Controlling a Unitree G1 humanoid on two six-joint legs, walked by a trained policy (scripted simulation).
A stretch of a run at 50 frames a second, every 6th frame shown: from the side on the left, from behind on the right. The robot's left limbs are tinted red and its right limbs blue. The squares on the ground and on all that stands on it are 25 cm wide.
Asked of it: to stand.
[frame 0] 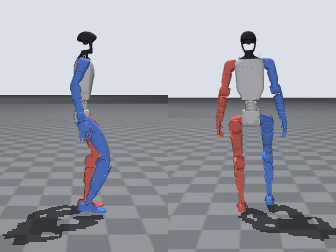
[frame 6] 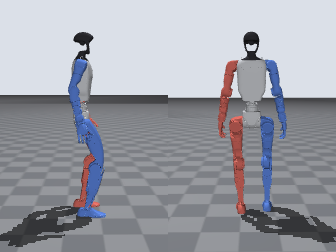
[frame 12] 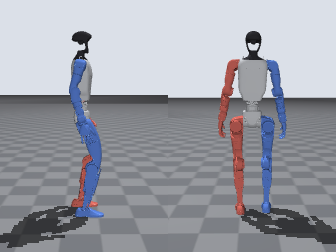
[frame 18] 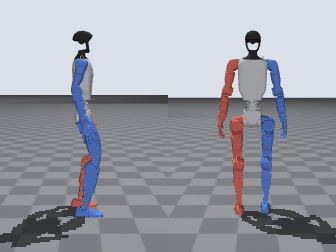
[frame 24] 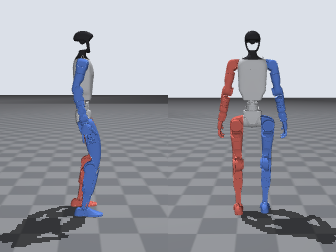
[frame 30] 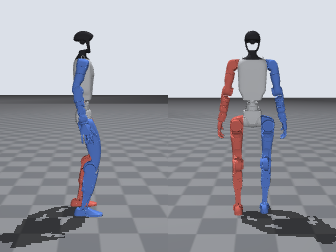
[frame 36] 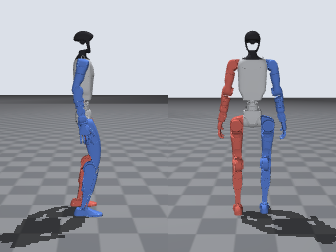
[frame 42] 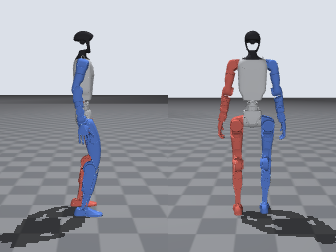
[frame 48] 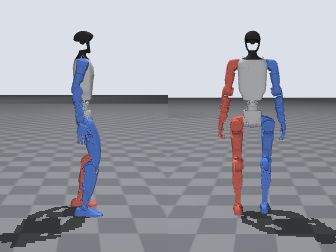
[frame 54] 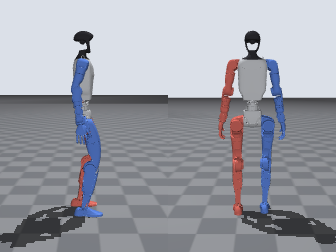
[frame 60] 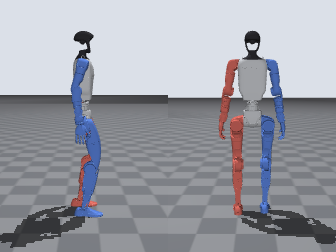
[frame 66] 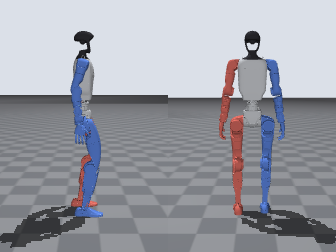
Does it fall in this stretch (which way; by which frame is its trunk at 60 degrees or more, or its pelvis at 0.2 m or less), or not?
no
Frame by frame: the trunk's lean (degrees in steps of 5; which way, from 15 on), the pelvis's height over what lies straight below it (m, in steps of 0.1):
0: 5, 0.8
6: 0, 0.8
12: 0, 0.8
18: 0, 0.8
24: 0, 0.8
30: 0, 0.8
36: 0, 0.8
42: 0, 0.8
48: 0, 0.8
54: 0, 0.8
60: 0, 0.8
66: 0, 0.8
